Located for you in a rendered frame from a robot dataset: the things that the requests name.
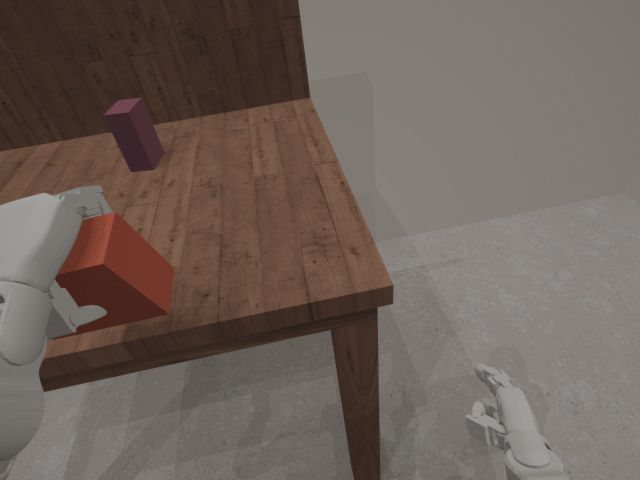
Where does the right robot forearm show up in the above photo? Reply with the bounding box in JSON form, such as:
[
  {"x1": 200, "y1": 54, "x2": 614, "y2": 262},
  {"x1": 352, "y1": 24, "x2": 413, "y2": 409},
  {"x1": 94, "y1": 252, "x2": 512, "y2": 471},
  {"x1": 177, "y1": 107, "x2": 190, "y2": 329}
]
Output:
[{"x1": 503, "y1": 430, "x2": 570, "y2": 480}]

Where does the left robot forearm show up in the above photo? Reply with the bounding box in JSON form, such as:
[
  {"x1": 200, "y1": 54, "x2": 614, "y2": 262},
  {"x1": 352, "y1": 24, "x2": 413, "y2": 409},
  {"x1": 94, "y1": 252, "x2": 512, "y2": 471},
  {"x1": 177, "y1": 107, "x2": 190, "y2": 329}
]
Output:
[{"x1": 0, "y1": 281, "x2": 53, "y2": 480}]

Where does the table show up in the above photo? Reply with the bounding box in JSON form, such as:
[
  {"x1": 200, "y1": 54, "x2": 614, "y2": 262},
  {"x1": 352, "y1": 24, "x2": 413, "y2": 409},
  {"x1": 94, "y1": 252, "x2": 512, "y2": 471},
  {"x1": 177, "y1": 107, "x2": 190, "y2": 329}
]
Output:
[{"x1": 0, "y1": 0, "x2": 394, "y2": 480}]

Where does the right robot hand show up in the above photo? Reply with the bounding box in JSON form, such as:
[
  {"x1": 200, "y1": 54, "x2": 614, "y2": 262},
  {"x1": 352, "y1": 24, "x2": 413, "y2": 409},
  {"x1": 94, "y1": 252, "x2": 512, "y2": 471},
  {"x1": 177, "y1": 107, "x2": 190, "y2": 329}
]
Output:
[{"x1": 466, "y1": 364, "x2": 541, "y2": 451}]

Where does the left robot hand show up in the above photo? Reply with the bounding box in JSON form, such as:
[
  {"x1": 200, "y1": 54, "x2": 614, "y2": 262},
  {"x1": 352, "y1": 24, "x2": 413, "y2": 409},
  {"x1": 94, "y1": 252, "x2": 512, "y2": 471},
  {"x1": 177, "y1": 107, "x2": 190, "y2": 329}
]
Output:
[{"x1": 0, "y1": 185, "x2": 113, "y2": 340}]

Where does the sponge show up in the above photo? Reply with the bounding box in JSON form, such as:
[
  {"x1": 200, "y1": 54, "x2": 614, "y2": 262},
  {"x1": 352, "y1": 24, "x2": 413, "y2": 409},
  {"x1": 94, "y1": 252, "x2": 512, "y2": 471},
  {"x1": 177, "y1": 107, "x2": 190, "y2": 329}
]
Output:
[{"x1": 53, "y1": 212, "x2": 174, "y2": 340}]

